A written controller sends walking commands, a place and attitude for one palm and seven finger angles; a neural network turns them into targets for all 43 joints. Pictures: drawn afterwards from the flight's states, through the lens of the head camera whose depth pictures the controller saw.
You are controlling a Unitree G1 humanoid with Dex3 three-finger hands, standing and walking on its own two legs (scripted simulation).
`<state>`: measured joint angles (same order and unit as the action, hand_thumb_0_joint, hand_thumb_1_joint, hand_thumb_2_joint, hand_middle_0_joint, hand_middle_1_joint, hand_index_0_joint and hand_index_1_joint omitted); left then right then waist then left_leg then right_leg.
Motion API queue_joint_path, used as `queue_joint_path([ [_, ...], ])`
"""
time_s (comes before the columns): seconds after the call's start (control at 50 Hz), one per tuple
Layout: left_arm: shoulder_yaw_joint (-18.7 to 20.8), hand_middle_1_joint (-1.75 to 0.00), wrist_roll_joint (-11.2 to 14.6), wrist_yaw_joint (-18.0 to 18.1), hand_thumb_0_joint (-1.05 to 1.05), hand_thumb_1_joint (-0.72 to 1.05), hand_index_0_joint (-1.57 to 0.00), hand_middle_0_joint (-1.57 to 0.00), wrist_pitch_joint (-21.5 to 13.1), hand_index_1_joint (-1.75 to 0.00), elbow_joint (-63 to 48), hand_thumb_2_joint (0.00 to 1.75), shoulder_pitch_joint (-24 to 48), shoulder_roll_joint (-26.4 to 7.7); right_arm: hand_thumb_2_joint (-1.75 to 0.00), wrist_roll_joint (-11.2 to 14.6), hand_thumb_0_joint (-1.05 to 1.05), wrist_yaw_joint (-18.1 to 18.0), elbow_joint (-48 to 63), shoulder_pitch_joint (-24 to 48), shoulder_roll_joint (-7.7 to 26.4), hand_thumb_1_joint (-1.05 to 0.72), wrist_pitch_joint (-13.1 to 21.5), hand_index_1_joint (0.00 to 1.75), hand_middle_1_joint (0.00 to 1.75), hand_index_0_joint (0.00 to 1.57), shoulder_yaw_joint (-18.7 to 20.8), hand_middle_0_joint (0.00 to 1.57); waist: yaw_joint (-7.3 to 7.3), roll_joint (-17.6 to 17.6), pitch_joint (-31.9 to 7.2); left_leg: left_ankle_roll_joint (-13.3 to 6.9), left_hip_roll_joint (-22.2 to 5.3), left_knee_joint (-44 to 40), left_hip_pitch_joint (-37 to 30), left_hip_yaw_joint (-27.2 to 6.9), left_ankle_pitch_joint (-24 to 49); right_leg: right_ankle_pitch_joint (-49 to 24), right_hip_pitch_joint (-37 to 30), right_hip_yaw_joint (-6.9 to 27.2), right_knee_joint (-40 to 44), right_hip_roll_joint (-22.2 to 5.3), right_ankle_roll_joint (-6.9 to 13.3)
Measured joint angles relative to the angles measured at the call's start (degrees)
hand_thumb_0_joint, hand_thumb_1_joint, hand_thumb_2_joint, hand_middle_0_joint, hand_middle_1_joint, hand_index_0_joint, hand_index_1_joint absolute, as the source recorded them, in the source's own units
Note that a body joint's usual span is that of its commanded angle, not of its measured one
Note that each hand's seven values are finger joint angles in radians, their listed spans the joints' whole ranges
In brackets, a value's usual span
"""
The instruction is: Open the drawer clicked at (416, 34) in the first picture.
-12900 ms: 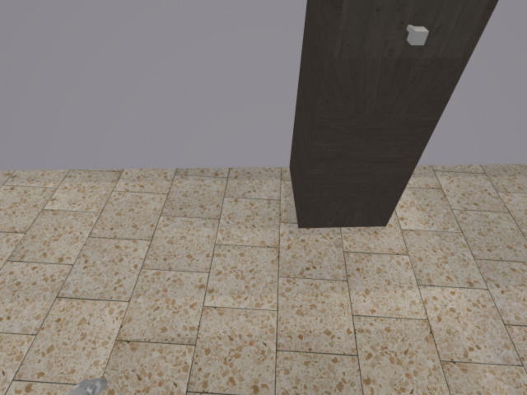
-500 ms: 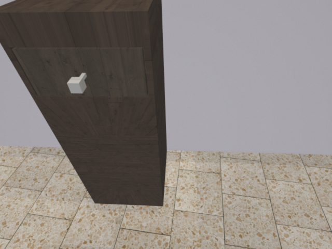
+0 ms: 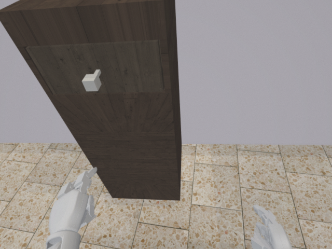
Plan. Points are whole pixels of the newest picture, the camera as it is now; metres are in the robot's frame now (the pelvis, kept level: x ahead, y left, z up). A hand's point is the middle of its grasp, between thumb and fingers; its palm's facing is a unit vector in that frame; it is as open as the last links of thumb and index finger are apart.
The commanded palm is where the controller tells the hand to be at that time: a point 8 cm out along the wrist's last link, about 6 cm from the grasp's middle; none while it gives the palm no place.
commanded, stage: raise the hand with hooked fingers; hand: left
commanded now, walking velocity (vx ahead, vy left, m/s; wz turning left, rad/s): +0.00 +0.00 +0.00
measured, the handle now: (94, 78) +0.54 +0.23 +0.17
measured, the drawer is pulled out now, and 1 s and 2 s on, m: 0.00 0.00 0.00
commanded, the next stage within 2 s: move the hooked fingers above the handle in 1.64 s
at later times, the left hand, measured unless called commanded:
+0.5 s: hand (79, 183) +0.25 +0.22 +0.07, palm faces +0.10 -0.13 -0.99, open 10.5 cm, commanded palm +0.21 +0.22 +0.12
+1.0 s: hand (52, 140) +0.29 +0.24 +0.18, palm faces +0.16 -0.04 -0.99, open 13.3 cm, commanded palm +0.26 +0.24 +0.24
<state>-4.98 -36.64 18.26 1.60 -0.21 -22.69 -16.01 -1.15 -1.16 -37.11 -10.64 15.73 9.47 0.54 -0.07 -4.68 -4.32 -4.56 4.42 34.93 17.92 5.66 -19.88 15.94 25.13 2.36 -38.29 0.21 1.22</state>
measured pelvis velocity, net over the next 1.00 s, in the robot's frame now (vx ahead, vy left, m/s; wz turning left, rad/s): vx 0.02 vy -0.01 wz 0.05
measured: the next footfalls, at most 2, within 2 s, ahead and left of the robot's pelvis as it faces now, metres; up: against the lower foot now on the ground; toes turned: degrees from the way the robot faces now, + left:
none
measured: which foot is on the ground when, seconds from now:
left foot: down 0.00-1.00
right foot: down 0.00-1.00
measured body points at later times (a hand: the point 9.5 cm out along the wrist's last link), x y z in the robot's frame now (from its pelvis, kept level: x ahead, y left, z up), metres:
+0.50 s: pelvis +0.05 -0.02 +0.00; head +0.06 -0.05 +0.45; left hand +0.24 +0.22 +0.12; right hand +0.28 -0.19 -0.09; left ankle -0.02 +0.06 -0.72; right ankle +0.04 -0.11 -0.72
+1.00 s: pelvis +0.02 -0.01 +0.02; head +0.01 -0.05 +0.47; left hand +0.27 +0.24 +0.24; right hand +0.26 -0.21 -0.07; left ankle -0.01 +0.06 -0.72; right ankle +0.05 -0.11 -0.72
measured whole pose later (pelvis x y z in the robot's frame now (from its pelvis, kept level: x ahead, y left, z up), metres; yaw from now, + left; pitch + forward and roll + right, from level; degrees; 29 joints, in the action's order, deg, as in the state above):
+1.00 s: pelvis +0.02 -0.01 +0.02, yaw +3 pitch -2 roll +0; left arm 0.8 -46.6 -4.2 2.1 -13.5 0.1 -34.5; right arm 1.2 0.9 -33.0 -4.8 15.8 -8.2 -0.5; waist 4.8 -6.3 -0.3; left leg -3.6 3.3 23.8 5.6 1.2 -16.0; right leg 11.7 10.4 -1.3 -24.4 1.2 1.3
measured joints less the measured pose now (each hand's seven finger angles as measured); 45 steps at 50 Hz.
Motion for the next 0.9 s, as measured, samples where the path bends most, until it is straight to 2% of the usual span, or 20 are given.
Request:
queue_joint_path([
  [0.04,-0.09,-0.41,-7.19,1.08,0.0,0.75,-0.21,-0.21,-1.21,-0.41,-1.77,0.83,-1.45,0.51,-0.9,-0.61,0.02,1.75,3.68,3.0,-0.23,-0.91,-3.53,0.3,0.3,0.2,0.44,0.2,1.21,0.74,-0.51,0.01,-0.61,0.95,1.17,1.28,-0.95,0.2,1.69,1.24,-1.01,0.81,-0.24],
  [0.1,-0.85,-0.45,-14.94,1.3,0.0,0.69,-0.21,-0.21,-3.4,-0.45,-4.02,0.8,-6.16,0.7,-0.9,-1.12,0.01,3.84,8.08,5.88,-0.62,-0.91,-8.41,0.3,0.3,0.2,0.6,0.2,3.31,3.28,-0.71,0.32,-1.29,1.82,2.5,2.19,-2.02,0.99,3.53,2.08,-2.22,1.63,-0.16],
  [0.16,-1.38,-0.49,-20.03,1.75,0.0,0.61,-0.23,-0.22,-4.59,-0.49,-6.17,0.77,-11.0,-0.79,-0.9,-1.97,0.01,5.08,11.08,7.22,-0.37,-0.91,-11.61,0.3,0.3,0.2,0.87,0.2,5.61,5.27,0.08,0.79,-2.01,3.58,3.77,1.35,-3.3,1.99,4.2,1.14,-3.01,2.18,0.37],
  [0.22,-0.73,-0.54,-22.47,2.57,0.0,0.54,-0.24,-0.24,-4.61,-0.54,-8.98,0.74,-13.88,-3.76,-0.9,-2.72,0.01,5.28,12.35,7.46,0.02,-0.91,-13.38,0.3,0.3,0.2,1.09,0.2,7.65,5.41,-0.35,1.17,-2.57,5.98,5.22,-0.37,-4.89,3.25,4.52,-0.64,-3.8,2.44,0.74],
  [0.28,1.24,-0.58,-22.4,3.1,0.0,0.46,-0.26,-0.26,-4.74,-0.58,-12.23,0.71,-12.65,-6.5,-0.9,-3.26,0.01,5.0,11.61,7.7,-0.07,-0.91,-14.16,0.3,0.3,0.2,0.78,0.2,8.8,4.27,-1.2,1.35,-2.69,8.11,5.91,-2.11,-6.37,4.72,4.25,-2.39,-4.78,2.35,0.91],
  [0.32,2.67,-0.61,-21.85,2.97,0.0,0.41,-0.26,-0.26,-4.89,-0.61,-13.8,0.69,-9.66,-7.3,-0.9,-3.49,0.01,5.01,10.8,7.87,-0.47,-0.91,-14.46,0.3,0.3,0.2,0.31,0.2,8.86,3.02,-1.57,1.36,-2.61,9.01,5.86,-2.97,-7.07,5.5,3.76,-3.22,-5.26,2.19,0.94],
  [0.42,4.07,-0.69,-19.65,-0.19,0.0,0.29,-0.27,-0.27,-3.85,-0.69,-15.55,0.64,-1.52,-6.93,-0.9,-2.37,0.01,5.24,9.07,7.04,-2.82,-0.91,-15.96,0.3,0.3,0.21,-1.53,0.2,7.58,0.59,-1.47,1.25,-2.47,7.04,3.38,-3.08,-6.78,5.44,1.48,-3.18,-3.73,2.13,0.74],
  [0.5,3.75,-0.75,-17.41,-4.87,0.0,0.21,-0.27,-0.27,-1.49,-0.75,-16.55,0.6,-0.8,-8.22,-0.9,-0.62,0.01,5.23,8.44,4.4,-4.08,-0.91,-17.22,0.3,0.3,0.21,-3.54,0.2,5.95,0.3,-0.67,1.56,-2.6,2.06,-0.22,-2.04,-4.78,3.73,-1.26,-1.88,0.03,2.49,0.79],
  [0.58,4.07,-0.81,-16.6,-8.07,0.0,0.12,-0.27,-0.27,-0.12,-0.81,-17.46,0.56,-1.4,-11.52,-0.9,-0.02,0.01,4.67,7.6,1.88,-2.95,-0.91,-18.02,0.3,0.3,0.21,-4.18,0.2,5.06,0.0,0.91,1.72,-2.88,-1.76,-3.24,-1.78,-3.05,1.92,-4.17,-1.43,3.79,2.88,0.86],
  [0.68,5.94,-0.88,-14.13,-9.84,0.0,0.0,-0.29,-0.29,-0.53,-0.88,-19.19,0.51,1.14,-13.51,-0.9,0.16,0.01,3.2,5.42,0.15,-0.17,-0.91,-18.12,0.3,0.3,0.21,-1.99,0.2,5.08,-1.02,2.09,1.51,-2.64,-4.6,-5.69,-2.69,-1.4,0.25,-7.28,-2.16,7.34,2.59,0.69],
  [0.78,7.12,-0.96,-12.56,-12.1,0.0,-0.11,-0.3,-0.3,-1.02,-0.96,-18.53,0.46,7.31,-14.17,-0.9,0.95,0.01,2.17,3.46,1.09,1.45,-0.91,-18.13,0.3,0.3,0.2,-0.09,0.2,5.08,-1.43,2.67,1.26,-1.92,-6.88,-7.86,-3.52,0.28,-0.92,-9.69,-2.85,9.41,1.81,0.41],
  [0.9,6.26,-1.05,-11.39,-18.04,0.0,-0.25,-0.3,-0.3,0.74,-1.05,-14.2,0.41,16.6,-16.64,-0.9,2.11,0.01,1.88,3.52,4.17,1.04,-0.91,-18.31,0.3,0.3,0.2,-0.19,0.19,4.74,-1.22,3.91,1.15,-1.43,-9.42,-10.57,-4.13,2.42,-2.72,-12.61,-3.36,11.88,1.28,0.3],
])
